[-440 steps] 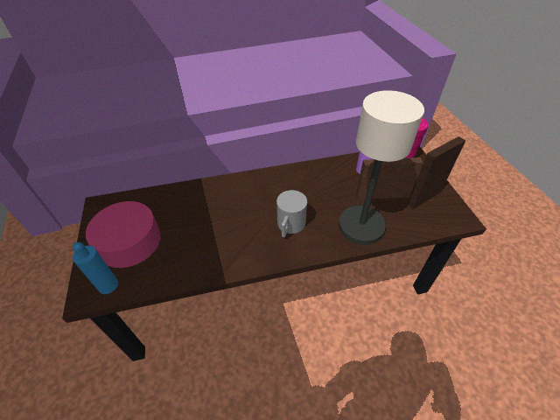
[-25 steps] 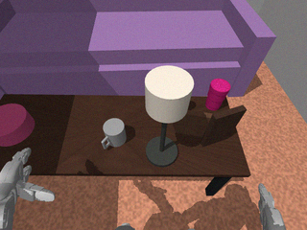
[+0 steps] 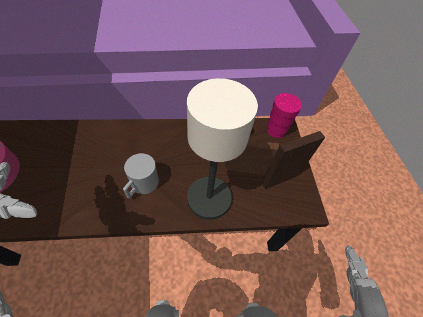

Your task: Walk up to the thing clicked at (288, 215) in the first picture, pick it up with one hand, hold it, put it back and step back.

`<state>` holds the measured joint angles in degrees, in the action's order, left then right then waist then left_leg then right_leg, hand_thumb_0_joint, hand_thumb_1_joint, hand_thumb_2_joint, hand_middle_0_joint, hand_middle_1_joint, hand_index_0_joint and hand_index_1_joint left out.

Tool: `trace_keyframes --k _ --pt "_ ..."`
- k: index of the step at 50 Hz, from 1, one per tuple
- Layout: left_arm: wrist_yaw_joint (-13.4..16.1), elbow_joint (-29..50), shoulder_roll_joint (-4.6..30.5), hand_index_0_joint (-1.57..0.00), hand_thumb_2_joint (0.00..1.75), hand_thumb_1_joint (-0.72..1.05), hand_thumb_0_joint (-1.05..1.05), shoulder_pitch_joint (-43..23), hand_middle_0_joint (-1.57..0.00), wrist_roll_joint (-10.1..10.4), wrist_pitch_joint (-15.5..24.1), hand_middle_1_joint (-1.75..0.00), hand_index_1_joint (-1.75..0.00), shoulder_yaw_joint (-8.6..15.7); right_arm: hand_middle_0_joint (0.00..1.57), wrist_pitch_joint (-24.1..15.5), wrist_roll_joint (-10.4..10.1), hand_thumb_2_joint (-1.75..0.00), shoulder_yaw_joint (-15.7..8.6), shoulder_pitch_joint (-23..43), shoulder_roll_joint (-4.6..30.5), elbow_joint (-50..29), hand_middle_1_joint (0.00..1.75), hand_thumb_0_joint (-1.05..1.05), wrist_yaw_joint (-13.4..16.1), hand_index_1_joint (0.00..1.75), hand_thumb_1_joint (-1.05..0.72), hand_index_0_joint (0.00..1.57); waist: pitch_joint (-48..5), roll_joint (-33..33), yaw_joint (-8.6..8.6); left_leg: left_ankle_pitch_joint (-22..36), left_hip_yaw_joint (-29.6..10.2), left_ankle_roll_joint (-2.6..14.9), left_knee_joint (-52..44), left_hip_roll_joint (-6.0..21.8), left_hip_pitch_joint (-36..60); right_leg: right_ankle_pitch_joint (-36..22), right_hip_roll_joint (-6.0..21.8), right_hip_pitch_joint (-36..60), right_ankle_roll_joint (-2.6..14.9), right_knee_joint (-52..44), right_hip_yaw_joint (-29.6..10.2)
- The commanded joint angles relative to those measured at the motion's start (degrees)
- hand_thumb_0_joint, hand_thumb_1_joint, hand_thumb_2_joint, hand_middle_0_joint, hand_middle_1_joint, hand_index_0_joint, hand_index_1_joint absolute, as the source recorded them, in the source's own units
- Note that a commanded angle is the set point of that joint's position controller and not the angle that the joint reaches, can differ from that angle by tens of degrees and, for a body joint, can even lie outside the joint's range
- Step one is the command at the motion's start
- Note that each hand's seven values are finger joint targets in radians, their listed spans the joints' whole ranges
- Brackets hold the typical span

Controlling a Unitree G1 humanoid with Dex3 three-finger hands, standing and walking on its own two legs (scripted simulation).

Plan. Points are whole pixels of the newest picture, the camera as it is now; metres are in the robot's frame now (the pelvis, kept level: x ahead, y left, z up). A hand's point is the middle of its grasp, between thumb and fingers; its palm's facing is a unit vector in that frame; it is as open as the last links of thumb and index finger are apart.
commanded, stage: go down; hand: left
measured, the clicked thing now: (138, 178) +0.51 +0.20 -0.23
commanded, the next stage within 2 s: none
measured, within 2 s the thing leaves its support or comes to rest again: neither
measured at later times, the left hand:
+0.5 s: hand (8, 153) +0.41 +0.37 +0.05, palm faces +0.23 -0.97 -0.07, open 17.6 cm
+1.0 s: hand (8, 141) +0.43 +0.38 +0.06, palm faces +0.23 -0.97 -0.04, open 17.2 cm
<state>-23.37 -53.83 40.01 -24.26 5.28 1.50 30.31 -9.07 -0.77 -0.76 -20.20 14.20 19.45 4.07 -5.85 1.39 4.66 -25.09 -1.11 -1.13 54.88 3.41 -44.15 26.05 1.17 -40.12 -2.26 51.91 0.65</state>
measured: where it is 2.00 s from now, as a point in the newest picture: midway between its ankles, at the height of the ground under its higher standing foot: outside the picture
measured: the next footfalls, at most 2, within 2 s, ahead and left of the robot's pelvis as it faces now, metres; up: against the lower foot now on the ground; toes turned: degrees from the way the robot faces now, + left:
none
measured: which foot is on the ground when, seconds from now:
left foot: down 0.00-1.00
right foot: down 0.00-1.00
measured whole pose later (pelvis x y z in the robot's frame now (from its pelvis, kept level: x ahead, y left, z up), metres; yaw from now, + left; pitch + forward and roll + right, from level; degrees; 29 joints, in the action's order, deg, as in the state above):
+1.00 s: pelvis +0.01 +0.00 -0.01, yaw -1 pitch +20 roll -4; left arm -28.0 -65.8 50.2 -37.6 5.4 10.3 39.0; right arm -7.3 0.7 0.0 -19.1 15.0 14.0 1.2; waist -7.3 1.6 9.3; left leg -27.3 -2.3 -1.1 60.2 4.5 -53.3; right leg 27.1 0.0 -48.2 -2.4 55.0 1.4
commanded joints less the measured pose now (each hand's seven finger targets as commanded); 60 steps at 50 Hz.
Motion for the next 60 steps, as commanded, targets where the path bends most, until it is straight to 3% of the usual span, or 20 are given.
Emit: trace_keyframes --k 1,3,4,9,10,11,15,19,20,27,32,36,40,41,51,54,56,57,58,60 --pt "-1.03 8.54 22.62 -0.03 0.1 -0.55 0.0 -17.75 -0.04 1.51 5.6 -0.04 -0.06 4.48 0.05 -2.64 0.2 -0.06 -3.87 -0.18 9.14 -8.32 0.05 0.0 0.48 0.05 0.53 0.05 -21.0 -11.5 -0.48 23.19 0.17 1.57 -5.77 -1.33 19.01 -18.55 -1.38 3.03 2.36 -5.64 1.65" --pt "-1.3 6.8 23.59 -0.04 0.09 -0.57 0.0 -18.92 -0.04 1.51 6.14 -0.05 -0.06 4.82 0.05 -2.37 0.22 -0.06 -4.75 -0.43 10.16 -7.59 0.05 0.0 0.48 0.05 0.53 0.05 -20.23 -10.4 0.36 21.79 0.23 1.82 -5.46 -1.4 17.7 -18.38 -1.42 2.42 2.18 -5.78 1.51" --pt "-1.32 7.16 24.27 -0.03 0.1 -0.56 0.0 -19.58 -0.04 1.48 6.59 -0.05 -0.06 5.36 0.05 -2.4 0.22 -0.06 -3.05 0.19 8.83 -8.47 0.05 0.0 0.13 0.05 0.53 0.05 -19.83 -10.76 -0.48 21.28 0.2 1.76 -5.54 -1.48 16.92 -17.64 -1.48 2.58 2.35 -5.47 1.56" --pt "-2.02 4.52 24.68 -0.03 0.1 -0.57 0.0 -21.87 -0.04 1.84 7.87 -0.05 -0.06 5.69 0.05 -2.15 0.23 -0.06 -5.67 0.28 11.31 -9.04 0.05 0.0 -0.29 0.05 0.53 0.05 -21.51 -11.68 0.76 21.16 -1.25 1.06 -5.93 -0.27 18.59 -14.57 -2.18 -0.68 2.83 -4.77 2.59" --pt "-1.97 4.97 25.09 -0.03 0.1 -0.56 0.0 -22.36 -0.03 1.91 8.22 -0.05 -0.06 5.73 0.05 -2.16 0.17 -0.05 -4.93 0.82 10.78 -9.26 0.05 0.0 -0.43 0.05 0.53 0.05 -20.13 -11.97 0.24 19.03 -1.14 1.08 -6.22 -0.53 17.04 -13.47 -2.08 -0.41 2.91 -4.65 2.41" --pt "-2.19 5.22 25.47 -0.03 0.1 -0.57 0.0 -23.84 -0.04 1.97 8.68 -0.05 -0.06 6.08 0.05 -1.98 0.18 -0.05 -3.2 -0.26 8.74 -7.31 0.05 0.0 -0.77 0.05 0.54 0.05 -20.46 -13.23 0.09 19.74 -1.01 0.97 -5.8 -0.47 17.28 -13.83 -2.14 -1.11 2.93 -4.54 2.49" --pt "-2.59 4.11 27.5 -0.03 0.1 -0.58 0.0 -24.16 -0.04 2.03 9.38 -0.05 -0.06 7.32 0.05 -1.93 0.41 -0.05 -4.34 1.0 10.34 -9.29 0.05 0.0 -0.79 0.05 0.53 0.05 -23.37 -13.15 0.44 24.14 -1.07 0.92 -4.4 -0.32 18.75 -16.44 -2.14 -0.91 2.82 -4.09 2.38" --pt "-2.77 3.57 29.5 -0.03 0.1 -0.58 0.0 -25.52 -0.04 1.79 10.05 -0.06 -0.07 8.54 0.05 -1.41 0.56 -0.06 -4.06 1.84 10.14 -9.81 0.05 0.0 -0.97 0.05 0.53 0.05 -24.13 -13.5 0.22 23.06 -0.72 1.04 -3.77 -0.68 17.09 -16.82 -1.99 0.13 2.83 -3.92 1.99" --pt "-2.82 3.13 29.38 -0.04 0.1 -0.58 0.0 -25.89 -0.04 1.61 10.17 -0.06 -0.07 8.34 0.05 -1.25 0.61 -0.06 -2.59 2.06 8.78 -9.83 0.05 0.0 -1.17 0.05 0.52 0.05 -23.94 -13.94 0.04 22.25 -0.46 1.15 -3.64 -0.88 16.29 -16.5 -1.94 0.01 2.82 -3.96 1.8" --pt "-3.77 0.73 29.93 -0.03 0.12 -0.51 0.0 -26.01 -0.04 1.87 10.46 -0.06 -0.08 9.03 0.05 -0.99 0.74 -0.06 -3.9 0.37 10.13 -10.01 0.05 0.0 -1.06 0.05 0.53 0.05 -24.22 -13.63 1.62 22.93 -0.49 1.38 -2.4 -0.72 15.89 -17.32 -2.0 -1.57 2.65 -3.58 1.82" --pt "-4.4 1.84 31.19 -0.03 0.11 -0.5 0.0 -27.79 -0.04 2.08 11.15 -0.05 -0.07 9.71 0.05 -0.91 0.82 -0.06 -3.42 -0.38 10.04 -10.4 0.05 0.0 -1.39 0.05 0.53 0.05 -25.24 -14.51 1.39 26.58 -0.71 1.25 -1.34 -0.61 16.52 -19.26 -2.12 -2.17 2.64 -2.75 1.92" --pt "-4.52 1.11 31.54 -0.03 0.11 -0.51 0.0 -28.42 -0.04 1.72 11.49 -0.06 -0.08 9.88 0.05 -0.91 0.86 -0.06 -3.12 -0.4 9.54 -11.1 0.05 0.0 -1.57 0.05 0.53 0.05 -24.05 -14.66 1.77 23.65 -0.6 1.26 -1.52 -0.8 15.21 -17.58 -2.11 -3.01 2.73 -2.7 1.91" --pt "-4.78 1.38 31.52 -0.04 0.1 -0.5 0.0 -30.03 -0.05 1.84 11.84 -0.06 -0.07 9.59 0.05 -1.09 0.98 -0.06 -5.97 -0.73 12.23 -13.03 0.05 0.0 -1.45 0.05 0.53 0.05 -25.49 -14.92 2.9 24.26 -1.04 0.98 -1.21 -0.52 17.01 -17.71 -2.24 -3.69 2.76 -2.59 2.17" --pt "-4.67 0.59 32.74 -0.03 0.11 -0.47 0.0 -28.63 -0.04 1.91 11.89 -0.06 -0.07 10.98 0.05 -0.88 1.04 -0.05 -4.35 -0.91 10.97 -11.87 0.05 0.0 -1.7 0.05 0.54 0.05 -24.94 -15.21 1.48 25.41 -1.37 0.84 -1.21 -0.48 16.27 -17.53 -2.34 -3.89 2.96 -2.16 2.4" --pt "-4.84 -1.32 34.1 -0.03 0.1 -0.49 0.0 -30.12 -0.05 1.68 12.9 -0.05 -0.07 11.76 0.05 -0.95 1.4 -0.06 -4.21 -0.6 10.85 -13.96 0.05 0.0 -2.04 0.05 0.53 0.05 -26.21 -14.65 2.88 27.23 -0.74 1.59 0.86 -0.75 14.9 -20.76 -2.16 -3.01 2.39 -1.69 1.7" --pt "-4.73 -1.62 35.03 -0.04 0.1 -0.49 0.0 -30.43 -0.05 1.53 13.44 -0.05 -0.07 12.53 0.05 -0.84 1.47 -0.06 -6.11 -0.36 12.46 -15.22 0.05 0.0 -2.0 0.05 0.53 0.05 -27.25 -14.8 3.28 26.05 -0.8 1.53 1.09 -0.74 14.96 -20.0 -2.16 -3.4 2.5 -1.51 1.69" --pt "-4.89 -1.28 33.83 -0.03 0.11 -0.48 0.0 -32.08 -0.05 1.69 13.78 -0.06 -0.07 11.56 0.05 -0.92 1.48 -0.06 -5.08 -1.35 11.6 -15.49 0.05 0.0 -2.23 0.05 0.53 0.05 -26.91 -14.82 3.71 26.84 -0.96 1.44 1.42 -0.69 14.38 -20.48 -2.25 -3.74 2.53 -1.03 1.8" --pt "-4.64 -1.48 35.28 -0.03 0.11 -0.47 0.0 -31.35 -0.04 1.61 13.93 -0.05 -0.07 12.82 0.05 -0.79 1.41 -0.06 -4.74 -0.68 11.39 -15.75 0.05 0.0 -2.38 0.05 0.53 0.05 -26.73 -14.4 2.86 26.54 -0.96 1.45 1.36 -0.77 13.95 -20.13 -2.28 -3.45 2.55 -1.02 1.87" --pt "-4.78 -1.64 34.42 -0.04 0.1 -0.48 0.0 -31.38 -0.05 1.52 14.08 -0.05 -0.07 11.94 0.05 -0.89 1.39 -0.06 -5.95 -0.53 12.18 -16.73 0.05 0.0 -2.29 0.05 0.53 0.05 -27.27 -15.05 3.75 27.56 -1.03 1.25 1.42 -0.6 15.42 -20.32 -2.42 -4.17 2.6 -0.88 2.03" --pt "-5.05 -2.61 32.87 -0.03 0.11 -0.48 0.0 -32.26 -0.04 1.74 14.38 -0.05 -0.07 11.11 0.05 -0.71 1.64 -0.06 -4.82 -1.22 11.55 -16.4 0.05 0.0 -2.72 0.05 0.53 0.05 -27.3 -15.72 3.77 28.16 -1.52 0.93 1.71 -0.36 14.84 -19.85 -2.56 -5.19 2.78 -0.33 2.36"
